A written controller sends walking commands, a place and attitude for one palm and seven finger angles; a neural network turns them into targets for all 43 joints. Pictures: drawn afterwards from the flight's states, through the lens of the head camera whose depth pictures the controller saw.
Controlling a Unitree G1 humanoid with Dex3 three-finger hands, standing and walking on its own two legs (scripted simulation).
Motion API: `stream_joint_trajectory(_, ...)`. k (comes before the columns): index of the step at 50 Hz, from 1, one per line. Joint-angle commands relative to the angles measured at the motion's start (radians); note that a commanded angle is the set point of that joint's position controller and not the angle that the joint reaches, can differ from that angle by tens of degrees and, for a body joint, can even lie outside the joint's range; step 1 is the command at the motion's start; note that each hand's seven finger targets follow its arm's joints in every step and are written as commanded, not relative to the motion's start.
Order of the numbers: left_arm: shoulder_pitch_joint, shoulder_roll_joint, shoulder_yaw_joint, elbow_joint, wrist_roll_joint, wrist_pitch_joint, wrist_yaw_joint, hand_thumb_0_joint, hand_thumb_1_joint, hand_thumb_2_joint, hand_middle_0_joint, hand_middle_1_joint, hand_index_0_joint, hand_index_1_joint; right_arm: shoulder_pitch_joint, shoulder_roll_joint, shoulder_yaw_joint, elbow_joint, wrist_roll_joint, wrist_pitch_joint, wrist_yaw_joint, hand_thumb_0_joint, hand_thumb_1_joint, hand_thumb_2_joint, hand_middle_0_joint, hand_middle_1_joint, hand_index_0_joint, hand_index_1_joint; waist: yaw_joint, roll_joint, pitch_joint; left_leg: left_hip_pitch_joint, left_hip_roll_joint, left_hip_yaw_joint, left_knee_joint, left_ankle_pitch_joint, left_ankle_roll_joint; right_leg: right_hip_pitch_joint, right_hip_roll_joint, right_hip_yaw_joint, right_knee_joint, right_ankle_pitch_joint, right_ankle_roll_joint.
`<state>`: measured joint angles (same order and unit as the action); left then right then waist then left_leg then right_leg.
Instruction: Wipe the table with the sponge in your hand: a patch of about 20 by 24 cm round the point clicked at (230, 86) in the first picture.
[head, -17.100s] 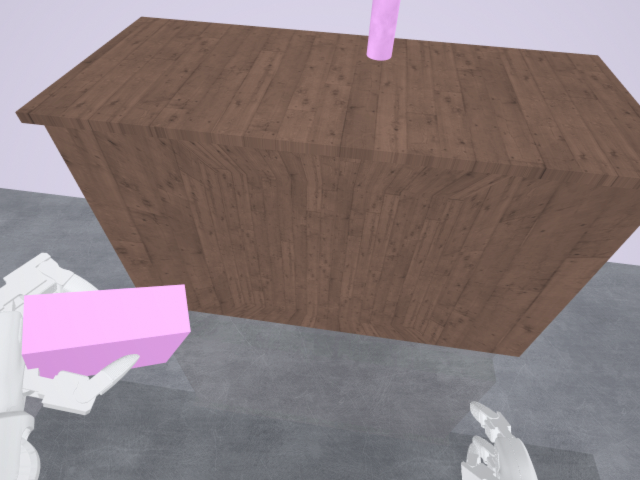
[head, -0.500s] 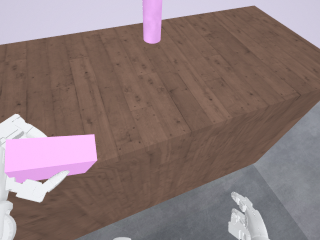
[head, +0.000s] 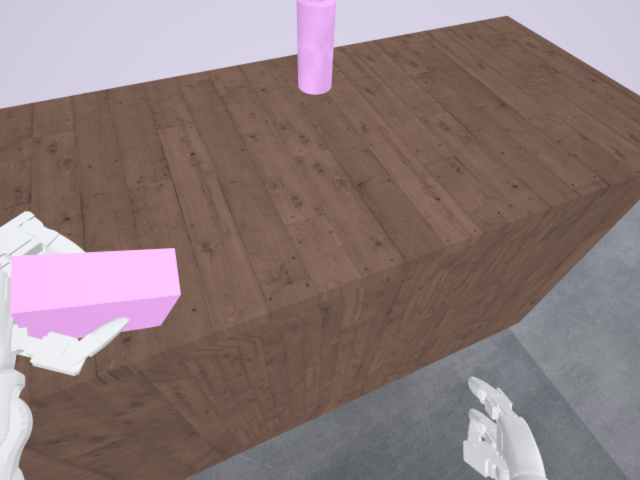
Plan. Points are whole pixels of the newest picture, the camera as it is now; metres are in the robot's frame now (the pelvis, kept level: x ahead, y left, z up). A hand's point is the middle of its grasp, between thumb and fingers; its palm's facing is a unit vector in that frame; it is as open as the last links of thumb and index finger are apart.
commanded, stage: come to a stop and stand still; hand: left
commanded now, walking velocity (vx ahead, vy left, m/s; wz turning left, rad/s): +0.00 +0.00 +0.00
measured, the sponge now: (123, 295) +0.26 +0.22 +0.13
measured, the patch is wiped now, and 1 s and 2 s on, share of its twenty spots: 0.00 0.00 0.00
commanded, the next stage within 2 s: look again from close up in 0.56 s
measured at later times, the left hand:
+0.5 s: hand (31, 287) +0.25 +0.29 +0.16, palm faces +0.41 -0.83 -0.36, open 9.3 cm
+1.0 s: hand (53, 292) +0.24 +0.27 +0.16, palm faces +0.42 -0.82 -0.38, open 9.3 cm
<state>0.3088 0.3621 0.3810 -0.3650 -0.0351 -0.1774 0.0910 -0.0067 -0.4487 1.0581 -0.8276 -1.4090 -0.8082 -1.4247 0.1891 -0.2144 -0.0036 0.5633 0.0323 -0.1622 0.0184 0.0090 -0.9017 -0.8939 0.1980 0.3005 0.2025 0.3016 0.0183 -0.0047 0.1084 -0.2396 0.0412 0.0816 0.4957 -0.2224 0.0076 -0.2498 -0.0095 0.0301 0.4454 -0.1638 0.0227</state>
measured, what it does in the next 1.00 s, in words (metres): stands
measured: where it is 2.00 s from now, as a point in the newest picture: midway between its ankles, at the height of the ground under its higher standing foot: outside the picture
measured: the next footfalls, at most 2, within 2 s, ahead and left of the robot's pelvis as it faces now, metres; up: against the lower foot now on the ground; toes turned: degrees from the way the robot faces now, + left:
none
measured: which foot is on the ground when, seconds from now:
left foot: down 0.00-1.00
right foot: down 0.00-1.00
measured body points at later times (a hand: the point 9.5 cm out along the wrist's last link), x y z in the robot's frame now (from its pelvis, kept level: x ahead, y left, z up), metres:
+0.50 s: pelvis +0.03 +0.04 +0.00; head +0.06 +0.07 +0.45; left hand +0.22 +0.34 +0.18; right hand +0.23 -0.17 -0.06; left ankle +0.03 +0.11 -0.74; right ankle +0.05 -0.14 -0.74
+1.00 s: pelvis +0.03 +0.01 +0.00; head +0.06 +0.03 +0.45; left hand +0.21 +0.31 +0.18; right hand +0.21 -0.21 -0.07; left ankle +0.03 +0.11 -0.74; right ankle +0.05 -0.14 -0.74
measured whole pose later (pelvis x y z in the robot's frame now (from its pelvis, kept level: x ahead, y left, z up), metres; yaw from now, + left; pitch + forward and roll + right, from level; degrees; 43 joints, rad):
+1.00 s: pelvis +0.03 +0.01 +0.00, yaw +2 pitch -2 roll -1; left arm 0.42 0.35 0.36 -0.48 -0.02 -0.18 0.13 0.00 -0.44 1.06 -0.82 -1.41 -0.81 -1.43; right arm 0.19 -0.20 0.00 0.57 0.02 -0.10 -0.01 0.01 -0.90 -0.89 0.20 0.30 0.20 0.30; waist 0.02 -0.01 0.10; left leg -0.20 0.02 0.06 0.48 -0.25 0.03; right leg -0.17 -0.03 0.00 0.38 -0.18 0.05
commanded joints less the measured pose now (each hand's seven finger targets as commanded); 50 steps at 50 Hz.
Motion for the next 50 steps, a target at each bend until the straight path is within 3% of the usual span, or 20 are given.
stream_joint_trajectory(1, 0.100, 0.223, 0.130, -0.326, 0.011, -0.078, 0.016, 0.000, 0.100, 1.300, -1.200, -1.600, -1.200, -1.600, -0.085, -0.104, -0.026, -0.173, -0.005, -0.054, -0.011, 0.000, -0.900, -0.900, 0.200, 0.300, 0.200, 0.300, 0.027, -0.048, -0.165, -0.090, 0.033, -0.057, -0.164, -0.193, 0.012, 0.136, -0.001, -0.036, -0.063, -0.135, -0.020)
stream_joint_trajectory(2, 0.067, 0.249, 0.162, -0.359, 0.008, -0.085, 0.022, 0.000, 0.100, 1.300, -1.200, -1.600, -1.200, -1.600, -0.088, -0.101, -0.026, -0.182, -0.009, -0.053, -0.018, 0.000, -0.900, -0.900, 0.200, 0.300, 0.200, 0.300, 0.024, -0.059, -0.156, -0.075, 0.027, -0.054, -0.156, -0.174, 0.010, 0.116, 0.001, -0.022, -0.073, -0.123, -0.021)
stream_joint_trajectory(4, 0.050, 0.212, 0.162, -0.311, 0.000, -0.097, 0.029, 0.000, 0.100, 1.300, -1.200, -1.600, -1.200, -1.600, -0.072, -0.098, -0.029, -0.163, -0.013, -0.052, -0.027, 0.000, -0.900, -0.900, 0.200, 0.300, 0.200, 0.300, 0.014, -0.009, -0.155, -0.051, 0.027, -0.056, -0.155, -0.114, 0.005, 0.109, -0.001, -0.021, -0.065, -0.068, -0.025)
stream_joint_trajectory(5, 0.046, 0.226, 0.177, -0.301, 0.001, -0.096, 0.034, 0.000, 0.100, 1.300, -1.200, -1.600, -1.200, -1.600, -0.080, -0.105, -0.030, -0.153, -0.014, -0.052, -0.029, 0.000, -0.900, -0.900, 0.200, 0.300, 0.200, 0.300, 0.012, 0.055, -0.159, -0.025, 0.033, -0.053, -0.165, -0.086, 0.002, 0.098, 0.006, -0.025, -0.048, -0.039, -0.025)
stream_joint_trajectory(6, 0.042, 0.178, 0.139, -0.277, 0.001, -0.098, 0.030, 0.000, 0.100, 1.300, -1.200, -1.600, -1.200, -1.600, -0.065, -0.101, -0.029, -0.150, -0.014, -0.049, -0.031, 0.000, -0.900, -0.900, 0.200, 0.300, 0.200, 0.300, 0.008, 0.117, -0.154, -0.040, 0.044, -0.065, -0.176, -0.084, 0.007, 0.111, 0.002, -0.039, -0.027, -0.020, -0.024)
stream_joint_trajectory(7, 0.028, 0.182, 0.138, -0.273, 0.002, -0.102, 0.030, 0.000, 0.100, 1.300, -1.200, -1.600, -1.200, -1.600, -0.059, -0.100, -0.030, -0.144, -0.014, -0.050, -0.032, 0.000, -0.900, -0.900, 0.200, 0.300, 0.200, 0.300, 0.011, 0.145, -0.156, -0.044, 0.047, -0.069, -0.173, -0.064, 0.009, 0.125, 0.002, -0.039, -0.018, 0.012, -0.025)
stream_joint_trajectory(12, -0.008, 0.144, 0.067, -0.313, 0.009, -0.104, 0.021, 0.000, 0.100, 1.300, -1.200, -1.600, -1.200, -1.600, -0.053, -0.103, -0.031, -0.132, -0.016, -0.056, -0.023, 0.000, -0.900, -0.900, 0.200, 0.300, 0.200, 0.300, 0.006, 0.108, -0.192, 0.040, 0.038, -0.065, -0.115, 0.145, 0.005, 0.128, -0.007, -0.045, -0.022, 0.155, -0.025)
stream_joint_trajectory(15, 0.014, 0.158, 0.076, -0.341, 0.013, -0.096, 0.027, 0.000, 0.100, 1.300, -1.200, -1.600, -1.200, -1.600, -0.074, -0.101, -0.031, -0.127, -0.015, -0.054, -0.016, 0.000, -0.900, -0.900, 0.200, 0.300, 0.200, 0.300, 0.009, 0.077, -0.228, 0.094, 0.035, -0.059, -0.087, 0.273, -0.002, 0.130, -0.003, -0.055, -0.017, 0.220, -0.020)
stream_joint_trajectory(16, 0.022, 0.135, 0.060, -0.333, 0.013, -0.095, 0.026, 0.000, 0.100, 1.300, -1.200, -1.600, -1.200, -1.600, -0.063, -0.104, -0.036, -0.126, -0.015, -0.048, -0.017, 0.000, -0.900, -0.900, 0.200, 0.300, 0.200, 0.300, 0.006, 0.064, -0.232, 0.086, 0.040, -0.070, -0.083, 0.297, -0.001, 0.137, -0.008, -0.062, -0.013, 0.217, -0.020)
stream_joint_trajectory(18, 0.009, 0.148, 0.070, -0.367, 0.014, -0.096, 0.029, 0.000, 0.100, 1.300, -1.200, -1.600, -1.200, -1.600, -0.068, -0.107, -0.041, -0.132, -0.014, -0.041, -0.016, 0.000, -0.900, -0.900, 0.200, 0.300, 0.200, 0.300, 0.006, 0.106, -0.234, 0.100, 0.047, -0.069, -0.083, 0.339, -0.004, 0.130, -0.007, -0.063, 0.002, 0.207, -0.021)
stream_joint_trajectory(23, 0.021, 0.153, 0.084, -0.380, 0.011, -0.094, 0.037, 0.000, 0.100, 1.300, -1.200, -1.600, -1.200, -1.600, -0.073, -0.104, -0.043, -0.140, -0.013, -0.022, -0.017, 0.000, -0.900, -0.900, 0.200, 0.300, 0.200, 0.300, 0.005, 0.144, -0.230, 0.099, 0.062, -0.088, -0.095, 0.344, -0.009, 0.121, -0.004, -0.076, 0.014, 0.133, -0.024)
stream_joint_trajectory(30, 0.025, 0.158, 0.092, -0.344, 0.008, -0.081, 0.046, 0.000, 0.100, 1.300, -1.200, -1.600, -1.200, -1.600, -0.093, -0.102, -0.038, -0.148, -0.009, -0.006, -0.028, 0.000, -0.900, -0.900, 0.200, 0.300, 0.200, 0.300, 0.004, 0.091, -0.191, 0.040, 0.045, -0.081, -0.120, 0.127, -0.004, 0.152, -0.015, -0.050, -0.040, 0.153, -0.026)
stream_joint_trajectory(31, 0.023, 0.128, 0.060, -0.335, 0.008, -0.082, 0.042, 0.000, 0.100, 1.300, -1.200, -1.600, -1.200, -1.600, -0.084, -0.102, -0.037, -0.148, -0.012, -0.001, -0.029, 0.000, -0.900, -0.900, 0.200, 0.300, 0.200, 0.300, 0.004, 0.098, -0.180, 0.026, 0.045, -0.082, -0.123, 0.092, 0.001, 0.153, -0.018, -0.050, -0.048, 0.143, -0.027)
stream_joint_trajectory(35, 0.016, 0.160, 0.085, -0.347, 0.011, -0.078, 0.050, 0.000, 0.100, 1.300, -1.200, -1.600, -1.200, -1.600, -0.098, -0.102, -0.040, -0.147, -0.011, -0.004, -0.035, 0.000, -0.900, -0.900, 0.200, 0.300, 0.200, 0.300, 0.004, 0.081, -0.204, 0.055, 0.035, -0.074, -0.116, 0.101, 0.001, 0.161, -0.024, -0.028, -0.061, 0.181, -0.029)
stream_joint_trajectory(36, 0.023, 0.124, 0.053, -0.328, 0.009, -0.077, 0.047, 0.000, 0.100, 1.300, -1.200, -1.600, -1.200, -1.600, -0.085, -0.100, -0.038, -0.146, -0.015, 0.001, -0.035, 0.000, -0.900, -0.900, 0.200, 0.300, 0.200, 0.300, 0.003, 0.076, -0.201, 0.047, 0.035, -0.077, -0.114, 0.097, 0.004, 0.167, -0.029, -0.031, -0.067, 0.178, -0.030)
stream_joint_trajectory(40, 0.015, 0.151, 0.069, -0.345, 0.014, -0.072, 0.053, 0.000, 0.100, 1.300, -1.200, -1.600, -1.200, -1.600, -0.100, -0.105, -0.043, -0.147, -0.011, -0.003, -0.040, 0.000, -0.900, -0.900, 0.200, 0.300, 0.200, 0.300, 0.004, 0.083, -0.197, 0.058, 0.031, -0.076, -0.123, 0.087, 0.002, 0.160, -0.027, -0.017, -0.067, 0.168, -0.031)
stream_joint_trajectory(41, 0.024, 0.121, 0.044, -0.328, 0.012, -0.074, 0.050, 0.000, 0.100, 1.300, -1.200, -1.600, -1.200, -1.600, -0.086, -0.104, -0.041, -0.143, -0.013, 0.003, -0.040, 0.000, -0.900, -0.900, 0.200, 0.300, 0.200, 0.300, 0.004, 0.080, -0.189, 0.046, 0.033, -0.079, -0.126, 0.086, 0.004, 0.165, -0.029, -0.030, -0.069, 0.160, -0.030)
stream_joint_trajectory(45, 0.046, 0.170, 0.092, -0.337, 0.014, -0.071, 0.057, 0.000, 0.100, 1.300, -1.200, -1.600, -1.200, -1.600, -0.101, -0.105, -0.045, -0.147, -0.010, 0.003, -0.044, 0.000, -0.900, -0.900, 0.200, 0.300, 0.200, 0.300, 0.007, 0.070, -0.193, 0.048, 0.032, -0.079, -0.126, 0.069, 0.006, 0.168, -0.032, -0.016, -0.075, 0.149, -0.031)
stream_joint_trajectory(46, 0.061, 0.126, 0.058, -0.310, 0.008, -0.070, 0.051, 0.000, 0.100, 1.300, -1.200, -1.600, -1.200, -1.600, -0.085, -0.102, -0.042, -0.145, -0.012, 0.008, -0.043, 0.000, -0.900, -0.900, 0.200, 0.300, 0.200, 0.300, 0.005, 0.051, -0.184, 0.036, 0.032, -0.080, -0.128, 0.056, 0.006, 0.168, -0.034, -0.023, -0.079, 0.133, -0.032)
stream_joint_trajectory(50, 0.079, 0.165, 0.100, -0.304, 0.007, -0.067, 0.056, 0.000, 0.100, 1.300, -1.200, -1.600, -1.200, -1.600, -0.097, -0.106, -0.047, -0.146, -0.009, 0.010, -0.047, 0.000, -0.900, -0.900, 0.200, 0.300, 0.200, 0.300, 0.006, 0.037, -0.173, 0.038, 0.027, -0.075, -0.125, 0.026, 0.007, 0.150, -0.037, 0.002, -0.093, 0.112, -0.035)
